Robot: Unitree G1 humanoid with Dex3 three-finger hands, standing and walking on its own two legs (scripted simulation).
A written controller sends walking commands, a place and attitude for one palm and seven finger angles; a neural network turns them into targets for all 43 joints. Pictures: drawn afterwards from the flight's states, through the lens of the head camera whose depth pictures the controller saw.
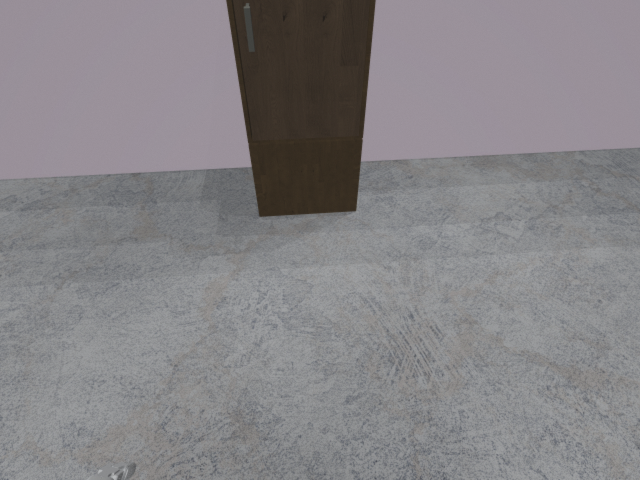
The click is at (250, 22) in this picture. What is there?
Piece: cupboard door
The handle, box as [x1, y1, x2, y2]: [244, 3, 254, 51]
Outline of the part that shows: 246,3 246,5 244,6 244,15 249,51 254,51 249,4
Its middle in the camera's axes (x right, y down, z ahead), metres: -0.22 -0.65 +1.18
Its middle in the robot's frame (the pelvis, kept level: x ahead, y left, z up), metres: +1.32 +0.28 +0.07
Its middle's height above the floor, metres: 0.84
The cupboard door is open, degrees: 0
